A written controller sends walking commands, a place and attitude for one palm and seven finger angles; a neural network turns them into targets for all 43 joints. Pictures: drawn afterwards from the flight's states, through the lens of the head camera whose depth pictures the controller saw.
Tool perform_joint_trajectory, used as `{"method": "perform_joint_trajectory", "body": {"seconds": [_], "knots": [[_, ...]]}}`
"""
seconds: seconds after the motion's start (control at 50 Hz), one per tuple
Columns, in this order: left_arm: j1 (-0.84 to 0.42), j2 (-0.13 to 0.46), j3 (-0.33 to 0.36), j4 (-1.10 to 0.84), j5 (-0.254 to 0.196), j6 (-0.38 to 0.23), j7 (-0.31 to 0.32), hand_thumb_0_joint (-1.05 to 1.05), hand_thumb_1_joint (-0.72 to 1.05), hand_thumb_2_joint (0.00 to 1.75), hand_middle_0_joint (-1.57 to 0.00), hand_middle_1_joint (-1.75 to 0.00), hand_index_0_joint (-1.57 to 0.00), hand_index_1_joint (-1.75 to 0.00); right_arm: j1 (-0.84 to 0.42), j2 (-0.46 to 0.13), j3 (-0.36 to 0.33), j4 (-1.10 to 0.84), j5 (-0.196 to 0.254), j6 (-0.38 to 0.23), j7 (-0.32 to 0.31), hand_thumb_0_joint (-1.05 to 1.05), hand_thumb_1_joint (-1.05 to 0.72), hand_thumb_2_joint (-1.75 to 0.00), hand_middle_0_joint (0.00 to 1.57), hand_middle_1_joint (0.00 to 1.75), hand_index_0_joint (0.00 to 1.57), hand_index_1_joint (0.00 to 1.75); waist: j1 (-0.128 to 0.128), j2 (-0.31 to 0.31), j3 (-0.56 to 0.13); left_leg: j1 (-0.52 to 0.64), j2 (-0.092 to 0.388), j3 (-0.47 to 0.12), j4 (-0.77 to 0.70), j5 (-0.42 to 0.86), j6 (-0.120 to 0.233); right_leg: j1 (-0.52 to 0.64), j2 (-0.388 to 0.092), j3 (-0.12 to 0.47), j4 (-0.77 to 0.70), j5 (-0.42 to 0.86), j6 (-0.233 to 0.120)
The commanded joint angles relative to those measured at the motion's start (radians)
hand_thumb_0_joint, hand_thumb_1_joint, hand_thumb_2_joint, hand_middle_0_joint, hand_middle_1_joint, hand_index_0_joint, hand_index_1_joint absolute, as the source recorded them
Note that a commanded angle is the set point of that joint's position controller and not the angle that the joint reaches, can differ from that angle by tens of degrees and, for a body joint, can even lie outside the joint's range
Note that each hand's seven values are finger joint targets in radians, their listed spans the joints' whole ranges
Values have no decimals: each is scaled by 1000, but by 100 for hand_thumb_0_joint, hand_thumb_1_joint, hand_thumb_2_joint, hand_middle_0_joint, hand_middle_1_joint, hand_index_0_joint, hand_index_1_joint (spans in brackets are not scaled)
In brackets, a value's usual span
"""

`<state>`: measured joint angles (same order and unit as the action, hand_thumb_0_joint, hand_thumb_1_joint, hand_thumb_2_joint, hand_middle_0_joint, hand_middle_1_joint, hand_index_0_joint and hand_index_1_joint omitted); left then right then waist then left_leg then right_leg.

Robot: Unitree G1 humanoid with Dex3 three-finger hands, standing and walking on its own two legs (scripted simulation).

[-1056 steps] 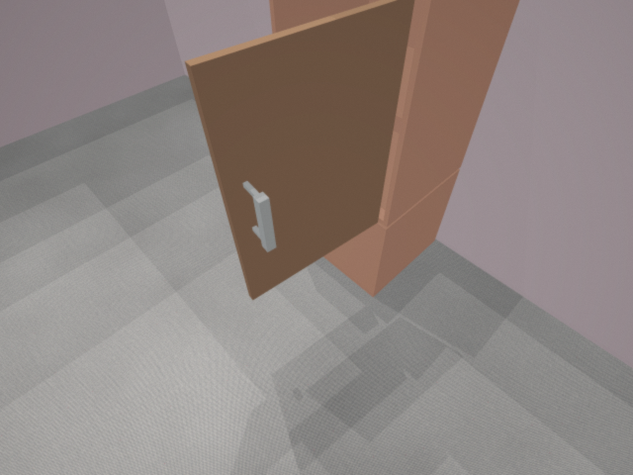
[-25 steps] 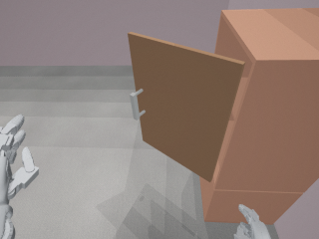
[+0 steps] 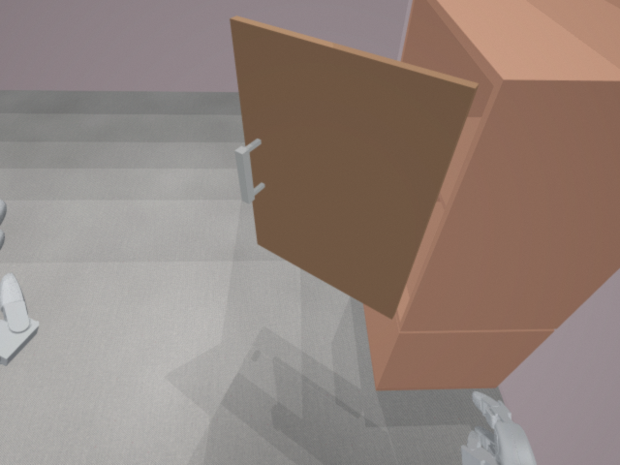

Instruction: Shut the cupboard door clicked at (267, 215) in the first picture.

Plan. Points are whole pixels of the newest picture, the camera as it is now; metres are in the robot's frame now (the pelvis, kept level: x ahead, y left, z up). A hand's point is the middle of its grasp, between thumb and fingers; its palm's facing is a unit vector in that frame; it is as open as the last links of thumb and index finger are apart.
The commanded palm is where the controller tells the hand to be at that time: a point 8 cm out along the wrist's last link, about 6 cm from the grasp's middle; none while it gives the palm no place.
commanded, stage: step back with the hand held close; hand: left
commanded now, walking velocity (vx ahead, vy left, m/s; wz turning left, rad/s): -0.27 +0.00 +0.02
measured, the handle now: (251, 171) +0.70 +0.17 -0.04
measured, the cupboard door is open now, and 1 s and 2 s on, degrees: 54 54 54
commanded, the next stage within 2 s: stop stepping back and stand still in 1.42 s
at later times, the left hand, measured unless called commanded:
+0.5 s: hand (10, 361) +0.17 +0.27 +0.17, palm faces +0.47 -0.76 -0.45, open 7.4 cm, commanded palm +0.10 +0.30 +0.18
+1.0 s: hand out of the picture +0.13 +0.27 +0.17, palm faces +0.52 -0.74 -0.43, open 7.4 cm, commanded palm +0.07 +0.29 +0.18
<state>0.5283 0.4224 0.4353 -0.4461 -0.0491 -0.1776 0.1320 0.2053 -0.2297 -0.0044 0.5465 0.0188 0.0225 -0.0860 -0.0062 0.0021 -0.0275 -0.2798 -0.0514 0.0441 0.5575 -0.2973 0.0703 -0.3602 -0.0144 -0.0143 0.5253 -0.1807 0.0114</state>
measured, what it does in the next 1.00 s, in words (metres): steps on the spot: right foot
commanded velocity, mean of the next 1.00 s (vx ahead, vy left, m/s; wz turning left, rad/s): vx -0.37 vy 0.00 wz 0.00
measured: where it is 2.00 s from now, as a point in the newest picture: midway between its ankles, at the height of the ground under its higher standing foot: outside the picture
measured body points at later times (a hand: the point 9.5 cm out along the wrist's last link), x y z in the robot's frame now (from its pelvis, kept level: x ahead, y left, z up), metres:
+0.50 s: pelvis -0.04 +0.00 -0.02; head -0.03 +0.02 +0.43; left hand +0.14 +0.31 +0.19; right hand +0.12 -0.25 -0.09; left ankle +0.00 +0.07 -0.73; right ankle +0.06 -0.13 -0.73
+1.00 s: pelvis -0.06 -0.01 -0.01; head -0.05 +0.02 +0.44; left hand +0.10 +0.31 +0.20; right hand +0.11 -0.24 -0.09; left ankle +0.00 +0.07 -0.73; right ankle -0.02 -0.14 -0.73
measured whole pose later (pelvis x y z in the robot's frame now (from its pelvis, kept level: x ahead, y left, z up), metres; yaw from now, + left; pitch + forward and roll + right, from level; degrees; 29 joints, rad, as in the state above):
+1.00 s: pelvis -0.06 -0.01 -0.01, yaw +2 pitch +2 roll -2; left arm 0.49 0.41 0.50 -0.51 -0.02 -0.28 0.14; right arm 0.22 -0.18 0.00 0.61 -0.02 -0.06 -0.08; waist 0.01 -0.03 -0.02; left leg -0.47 -0.01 0.01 0.68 -0.25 0.05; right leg -0.40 0.06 0.06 0.62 -0.26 0.01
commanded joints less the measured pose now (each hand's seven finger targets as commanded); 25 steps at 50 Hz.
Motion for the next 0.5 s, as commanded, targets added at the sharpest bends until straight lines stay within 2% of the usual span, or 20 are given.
{"method": "perform_joint_trajectory", "body": {"seconds": [0.0,0.04,0.06,0.08,0.18,0.24,0.26,0.3,0.34,0.36,0.42,0.46,0.48], "knots": [[-44,177,131,-213,8,-72,27,0,90,90,-20,-30,-20,-30,-104,-141,-52,-166,-3,-62,-10,0,-90,-90,20,30,20,30,8,99,-66,-387,194,-196,-246,-88,25,362,-29,84,107,180,-5],[-60,174,134,-219,14,-79,29,0,90,90,-20,-30,-20,-30,-92,-144,-54,-165,-5,-67,-10,0,-90,-90,20,30,20,30,6,97,-62,-436,196,-202,-245,-149,33,380,-25,88,130,180,-6],[-76,191,149,-232,18,-83,29,0,90,90,-20,-30,-20,-30,-98,-148,-55,-165,-7,-71,-10,0,-90,-90,20,30,20,30,7,100,-61,-451,197,-212,-249,-169,36,389,-22,90,134,182,-5],[-79,174,135,-234,18,-87,29,0,90,90,-20,-30,-20,-30,-89,-141,-52,-165,-7,-74,-10,0,-90,-90,20,30,20,30,4,92,-58,-458,195,-207,-242,-175,36,385,-26,90,141,183,-6],[-104,165,128,-236,24,-95,32,0,90,90,-20,-30,-20,-30,-77,-142,-50,-160,-9,-84,-6,0,-90,-90,20,30,20,30,-2,66,-40,-495,177,-203,-201,-292,40,344,-45,132,131,98,-19],[-108,167,130,-237,27,-104,37,0,90,90,-20,-30,-20,-30,-64,-143,-53,-155,-9,-89,-1,0,-90,-90,20,30,20,30,-4,29,-41,-481,146,-184,-138,-321,32,296,-73,183,72,20,-36],[-112,188,149,-244,29,-108,39,0,90,90,-20,-30,-20,-30,-66,-147,-56,-152,-13,-91,-1,0,-90,-90,20,30,20,30,-3,20,-43,-463,142,-189,-129,-315,29,274,-83,195,52,-8,-42],[-105,175,137,-257,28,-118,40,0,90,90,-20,-30,-20,-30,-66,-139,-52,-151,-12,-96,3,0,-90,-90,20,30,20,30,-7,18,-47,-433,139,-187,-113,-294,26,232,-92,204,37,-33,-48],[-92,177,144,-253,28,-126,45,0,90,90,-20,-30,-20,-30,-67,-140,-51,-145,-15,-98,4,0,-90,-90,20,30,20,30,-7,37,-43,-453,151,-201,-137,-293,30,240,-77,187,58,-18,-43],[-98,185,150,-264,32,-130,45,0,90,90,-20,-30,-20,-30,-73,-146,-52,-144,-16,-101,2,0,-90,-90,20,30,20,30,-6,74,-48,-481,165,-220,-169,-298,34,273,-59,165,92,5,-37],[-85,180,165,-266,34,-141,44,0,90,90,-20,-30,-20,-30,-76,-142,-54,-141,-20,-108,-2,0,-90,-90,20,30,20,30,2,123,-77,-558,224,-258,-228,-243,55,381,-7,98,227,154,-11],[-85,188,174,-258,33,-138,39,0,90,90,-20,-30,-20,-30,-76,-142,-58,-136,-23,-110,-3,0,-90,-90,20,30,20,30,3,109,-84,-551,228,-254,-208,-184,50,387,-6,101,240,203,-10],[-91,171,158,-266,32,-138,36,0,90,90,-20,-30,-20,-30,-76,-139,-56,-137,-22,-108,-2,0,-90,-90,20,30,20,30,1,103,-83,-561,226,-247,-195,-186,49,391,-11,111,246,209,-14]]}}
